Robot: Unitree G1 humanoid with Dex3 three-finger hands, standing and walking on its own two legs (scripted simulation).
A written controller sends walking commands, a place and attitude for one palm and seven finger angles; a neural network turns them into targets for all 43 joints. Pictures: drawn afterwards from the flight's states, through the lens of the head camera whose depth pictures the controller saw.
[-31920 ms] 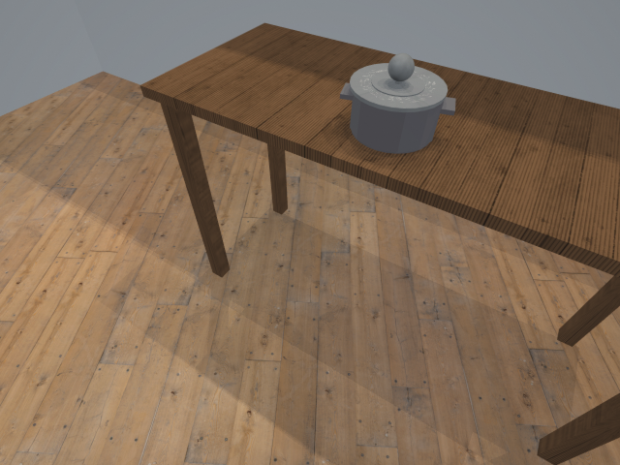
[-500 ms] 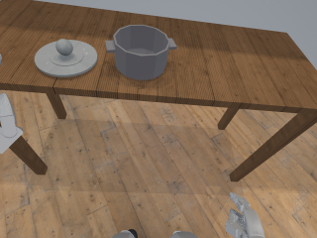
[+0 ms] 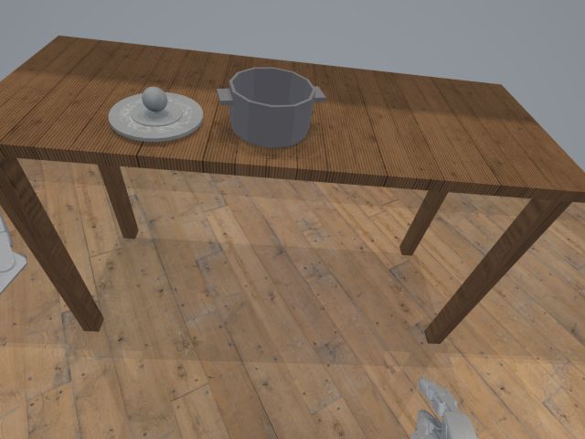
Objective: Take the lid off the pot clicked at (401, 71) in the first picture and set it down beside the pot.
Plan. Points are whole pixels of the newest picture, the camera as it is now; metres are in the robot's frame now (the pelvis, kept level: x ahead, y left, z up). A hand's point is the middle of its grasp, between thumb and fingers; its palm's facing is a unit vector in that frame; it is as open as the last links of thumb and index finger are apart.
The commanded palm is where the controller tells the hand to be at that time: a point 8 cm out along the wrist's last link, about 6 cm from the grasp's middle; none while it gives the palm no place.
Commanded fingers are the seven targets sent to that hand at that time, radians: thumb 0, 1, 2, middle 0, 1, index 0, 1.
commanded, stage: stop stepping back and stand still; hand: left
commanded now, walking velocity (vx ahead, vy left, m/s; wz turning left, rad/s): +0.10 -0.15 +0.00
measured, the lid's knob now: (154, 99) +0.74 +0.29 +0.09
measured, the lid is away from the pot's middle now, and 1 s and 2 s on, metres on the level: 0.24 0.24 0.24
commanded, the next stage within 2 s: let the arm hang, fingers relaxed in 1.08 s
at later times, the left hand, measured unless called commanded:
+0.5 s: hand (180, 419) +0.19 +0.15 -0.13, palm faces +0.05 -0.99 -0.16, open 7.4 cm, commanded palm none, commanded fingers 0.00 0.90 0.90 -0.20 -0.30 -0.20 -0.30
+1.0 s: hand out of the picture +0.13 +0.15 -0.16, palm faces +0.10 -0.96 -0.25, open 7.3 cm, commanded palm none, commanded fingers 0.00 0.90 0.90 -0.20 -0.30 -0.20 -0.30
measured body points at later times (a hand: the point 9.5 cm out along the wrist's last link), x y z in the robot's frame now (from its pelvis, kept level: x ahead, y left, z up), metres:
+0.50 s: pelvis +0.04 -0.02 +0.00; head +0.06 -0.01 +0.45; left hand +0.19 +0.21 -0.11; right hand +0.13 -0.26 -0.13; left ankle +0.01 +0.11 -0.73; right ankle +0.08 -0.14 -0.69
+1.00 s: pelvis +0.09 -0.05 +0.00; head +0.13 -0.05 +0.45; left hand +0.12 +0.20 -0.14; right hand +0.09 -0.25 -0.16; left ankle +0.01 +0.06 -0.73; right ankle +0.08 -0.16 -0.73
